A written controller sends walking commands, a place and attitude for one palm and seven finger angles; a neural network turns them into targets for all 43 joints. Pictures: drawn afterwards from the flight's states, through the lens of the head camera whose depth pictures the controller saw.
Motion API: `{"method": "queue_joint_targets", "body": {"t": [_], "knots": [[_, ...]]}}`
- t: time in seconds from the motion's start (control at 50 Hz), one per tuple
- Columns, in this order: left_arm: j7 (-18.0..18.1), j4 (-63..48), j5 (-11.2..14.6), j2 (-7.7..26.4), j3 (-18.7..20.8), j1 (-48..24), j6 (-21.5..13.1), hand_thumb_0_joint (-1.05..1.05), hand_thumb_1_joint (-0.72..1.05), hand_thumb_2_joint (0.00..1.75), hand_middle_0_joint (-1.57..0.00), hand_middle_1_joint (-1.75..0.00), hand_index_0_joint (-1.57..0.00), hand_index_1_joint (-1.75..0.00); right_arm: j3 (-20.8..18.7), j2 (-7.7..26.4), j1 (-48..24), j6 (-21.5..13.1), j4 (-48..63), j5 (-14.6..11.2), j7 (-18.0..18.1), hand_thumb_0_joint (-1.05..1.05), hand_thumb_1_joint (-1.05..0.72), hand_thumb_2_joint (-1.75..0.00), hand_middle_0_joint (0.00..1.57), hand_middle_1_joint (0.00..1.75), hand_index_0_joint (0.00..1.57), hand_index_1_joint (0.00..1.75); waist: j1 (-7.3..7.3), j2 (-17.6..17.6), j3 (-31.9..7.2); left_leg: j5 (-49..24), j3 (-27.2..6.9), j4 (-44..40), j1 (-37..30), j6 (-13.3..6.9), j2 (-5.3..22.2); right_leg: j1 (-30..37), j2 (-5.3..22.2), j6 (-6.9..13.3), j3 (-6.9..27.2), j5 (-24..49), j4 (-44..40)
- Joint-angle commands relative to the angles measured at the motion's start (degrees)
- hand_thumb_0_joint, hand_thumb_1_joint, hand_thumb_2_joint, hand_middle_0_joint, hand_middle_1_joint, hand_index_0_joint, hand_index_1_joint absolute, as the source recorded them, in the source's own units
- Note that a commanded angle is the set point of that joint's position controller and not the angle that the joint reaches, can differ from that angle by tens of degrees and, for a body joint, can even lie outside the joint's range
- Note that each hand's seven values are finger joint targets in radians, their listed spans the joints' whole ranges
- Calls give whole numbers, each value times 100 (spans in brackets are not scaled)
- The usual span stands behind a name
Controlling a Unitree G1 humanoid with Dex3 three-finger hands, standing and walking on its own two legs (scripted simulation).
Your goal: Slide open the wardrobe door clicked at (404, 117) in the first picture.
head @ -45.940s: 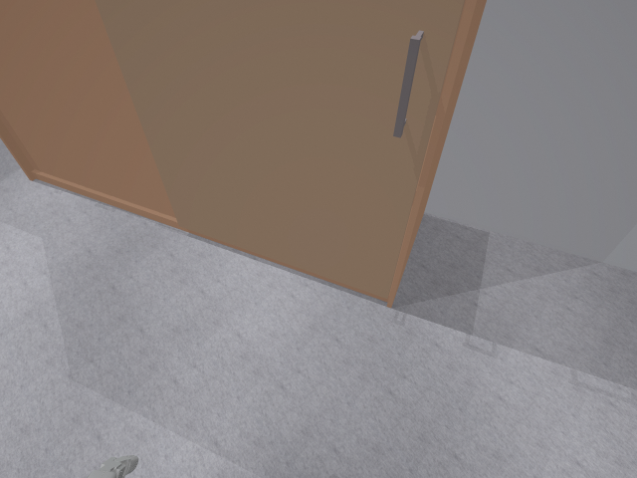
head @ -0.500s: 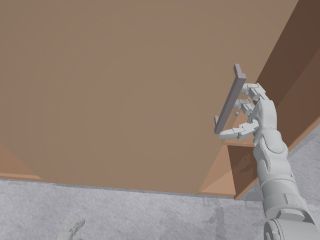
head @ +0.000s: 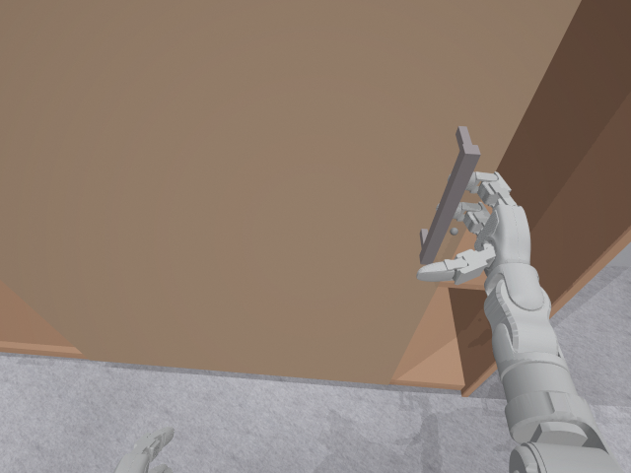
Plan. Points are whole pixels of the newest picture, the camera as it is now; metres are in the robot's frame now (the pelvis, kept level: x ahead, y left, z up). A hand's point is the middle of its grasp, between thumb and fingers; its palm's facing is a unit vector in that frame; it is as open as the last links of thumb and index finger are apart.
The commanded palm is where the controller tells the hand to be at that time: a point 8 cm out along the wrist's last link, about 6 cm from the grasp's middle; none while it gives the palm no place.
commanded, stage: slide the fingers in behind the handle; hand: right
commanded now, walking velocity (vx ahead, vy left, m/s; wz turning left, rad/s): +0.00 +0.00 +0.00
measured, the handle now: (442, 203) +0.46 -0.11 +0.11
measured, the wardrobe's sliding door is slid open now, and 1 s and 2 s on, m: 0.23 0.23 0.23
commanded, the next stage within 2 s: grip the handle and tug to test in 1.32 s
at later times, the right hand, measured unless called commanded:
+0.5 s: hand (438, 227) +0.41 -0.10 +0.11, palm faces -0.03 +1.00 -0.01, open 14.0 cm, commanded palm +0.38 -0.16 +0.12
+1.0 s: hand (424, 225) +0.41 -0.09 +0.11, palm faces -0.03 +1.00 +0.00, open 14.0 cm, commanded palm +0.39 -0.14 +0.12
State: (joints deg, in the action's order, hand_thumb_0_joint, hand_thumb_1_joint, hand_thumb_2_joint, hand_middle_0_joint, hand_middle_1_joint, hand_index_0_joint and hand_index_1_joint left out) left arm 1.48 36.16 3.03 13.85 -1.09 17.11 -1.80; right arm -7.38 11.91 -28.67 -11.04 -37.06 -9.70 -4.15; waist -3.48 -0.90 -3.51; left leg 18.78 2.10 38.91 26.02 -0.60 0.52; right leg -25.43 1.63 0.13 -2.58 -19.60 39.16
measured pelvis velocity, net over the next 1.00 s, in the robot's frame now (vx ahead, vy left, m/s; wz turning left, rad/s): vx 0.01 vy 0.01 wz -0.01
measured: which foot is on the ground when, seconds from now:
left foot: down 0.00-1.00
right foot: down 0.00-1.00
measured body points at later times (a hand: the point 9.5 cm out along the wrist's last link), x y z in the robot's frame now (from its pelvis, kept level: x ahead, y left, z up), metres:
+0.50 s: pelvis +0.01 +0.00 +0.00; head +0.03 +0.01 +0.45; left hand +0.12 +0.25 -0.11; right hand +0.40 -0.16 +0.11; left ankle +0.01 +0.11 -0.72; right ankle +0.00 -0.12 -0.72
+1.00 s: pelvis +0.01 +0.01 +0.00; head +0.03 +0.02 +0.45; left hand +0.11 +0.26 -0.11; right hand +0.41 -0.14 +0.11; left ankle +0.01 +0.11 -0.72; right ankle +0.00 -0.12 -0.72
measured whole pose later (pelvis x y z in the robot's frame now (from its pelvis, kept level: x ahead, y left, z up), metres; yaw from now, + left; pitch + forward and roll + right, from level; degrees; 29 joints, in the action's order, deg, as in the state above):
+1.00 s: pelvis +0.01 +0.01 +0.00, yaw +0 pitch +6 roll +0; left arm 0.6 36.6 2.4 13.6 -0.5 17.0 -1.4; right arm -3.7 8.3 -28.1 -10.0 -34.2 -8.7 0.5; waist -3.3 -1.3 -3.8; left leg 19.6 2.6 39.1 25.7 -1.3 0.2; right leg -25.0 1.9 -0.6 -2.0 -19.9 38.7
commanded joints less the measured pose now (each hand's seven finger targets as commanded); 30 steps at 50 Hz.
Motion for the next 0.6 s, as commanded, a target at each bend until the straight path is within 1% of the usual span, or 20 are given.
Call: {"method": "queue_joint_targets", "body": {"t": [0.0,0.02,0.04,0.08,0.1,0.12,0.14,0.16,0.2,0.22,0.26,0.3,0.32,0.34,0.36,0.38,0.42,0.44,0.48,0.58], "knots": [[44,-701,12,726,297,-123,-305,0,90,90,-20,-30,-20,-30,-304,970,-2580,-455,1550,18,88,0,50,-30,30,120,30,120,16,-38,-1702,-1343,-46,-519,-604,-45,-121,859,-146,141,178,1011,-487],[42,-711,17,716,290,-132,-307,0,90,90,-20,-30,-20,-30,-210,852,-2487,-460,1532,8,69,0,50,-30,30,120,30,120,15,-96,-1715,-1400,-34,-505,-600,-56,-125,900,-143,130,170,1076,-475],[38,-698,13,734,292,-92,-302,0,90,90,-20,-30,-20,-30,-131,799,-2539,-476,1568,9,63,0,50,-30,30,120,30,120,-31,45,-1766,-1470,-1,-475,-628,-61,-132,921,-125,133,212,1177,-460],[14,-691,21,721,305,-86,-323,0,90,90,-20,-30,-20,-30,52,549,-2513,-450,1561,-21,35,0,50,-30,30,120,30,120,-60,27,-1763,-1615,20,-457,-558,-54,-145,985,-119,121,217,1290,-438],[11,-676,17,734,326,-81,-321,0,90,90,-20,-30,-20,-30,-14,589,-2373,-413,1497,-20,28,0,50,-30,30,120,30,120,-15,-24,-1818,-1675,22,-427,-566,-67,-145,1008,-119,107,222,1374,-412],[4,-696,30,725,325,-93,-320,0,90,90,-20,-30,-20,-30,64,501,-2319,-387,1542,-29,24,0,50,-30,30,120,30,120,-28,-22,-1767,-1721,35,-436,-546,-64,-144,1018,-113,108,212,1423,-409],[3,-688,27,741,332,-63,-315,0,90,90,-20,-30,-20,-30,106,447,-2324,-372,1569,-36,46,0,50,-30,30,120,30,120,-58,118,-1800,-1769,48,-430,-578,-59,-145,1033,-110,121,229,1495,-388],[-6,-692,29,723,329,-79,-323,0,90,90,-20,-30,-20,-30,231,306,-2414,-355,1641,-32,51,0,50,-30,30,120,30,120,-76,40,-1800,-1798,50,-430,-531,-49,-145,1057,-109,114,222,1518,-393],[-15,-658,22,724,336,-65,-324,0,90,90,-20,-30,-20,-30,276,274,-2533,-320,1649,-12,90,0,50,-30,30,120,30,120,-103,53,-1712,-1750,68,-417,-443,-48,-149,1045,-109,109,252,1484,-384],[-13,-643,23,735,343,-50,-314,0,90,90,-20,-30,-20,-30,184,362,-2430,-295,1547,9,133,0,50,-30,30,120,30,120,-85,204,-1626,-1713,83,-419,-434,-51,-155,992,-99,112,272,1466,-388],[-20,-651,-4,740,346,-34,-296,0,90,90,-20,-30,-20,-30,38,493,-2329,-298,1623,44,219,0,50,-30,30,120,30,120,-14,280,-1750,-1884,64,-392,-602,-51,-144,981,-113,123,251,1612,-390],[-47,-710,-23,700,333,-73,-297,0,90,90,-20,-30,-20,-30,-15,472,-2140,-285,1753,58,292,0,50,-30,30,120,30,120,68,192,-1873,-2014,52,-371,-724,-48,-128,984,-135,117,201,1687,-378],[-59,-708,-19,683,326,-89,-296,0,90,90,-20,-30,-20,-30,20,458,-2181,-293,1805,78,319,0,50,-30,30,120,30,120,40,201,-1845,-2029,43,-378,-731,-45,-126,990,-134,118,185,1681,-380],[-57,-709,-37,700,339,-79,-283,0,90,90,-20,-30,-20,-30,-43,534,-2069,-312,1853,98,344,0,50,-30,30,120,30,120,78,283,-1883,-2101,39,-361,-841,-50,-121,941,-133,128,188,1755,-366],[-72,-745,-30,670,338,-98,-290,0,90,90,-20,-30,-20,-30,114,369,-2072,-330,2007,111,328,0,50,-30,30,120,30,120,34,254,-1922,-2178,40,-362,-830,-37,-128,1009,-126,132,161,1805,-375],[-69,-753,-18,676,349,-122,-288,0,90,90,-20,-30,-20,-30,2,476,-1893,-316,1969,114,325,0,50,-30,30,120,30,120,94,184,-1870,-2143,14,-382,-824,-42,-130,976,-129,126,138,1747,-362],[-67,-741,-8,657,319,-157,-284,0,90,90,-20,-30,-20,-30,220,287,-2075,-286,1991,102,296,0,50,-30,30,120,30,120,8,93,-1692,-2018,24,-421,-715,-42,-134,942,-138,123,145,1573,-379],[-55,-722,-14,689,321,-129,-271,0,90,90,-20,-30,-20,-30,114,403,-2048,-246,1845,96,305,0,50,-30,30,120,30,120,-18,314,-1556,-1956,20,-466,-723,-29,-135,850,-132,146,162,1489,-384],[-38,-737,-12,695,322,-147,-240,0,90,90,-20,-30,-20,-30,-20,537,-1933,-193,1821,74,286,0,50,-30,30,120,30,120,23,346,-1575,-1989,-10,-498,-816,-20,-124,796,-154,147,125,1437,-414],[-30,-754,-1,649,292,-189,-233,0,90,90,-20,-30,-20,-30,211,282,-2199,-148,1864,52,300,0,50,-30,30,120,30,120,-36,126,-1535,-1813,-10,-534,-686,-23,-119,865,-171,140,130,1298,-420]]}}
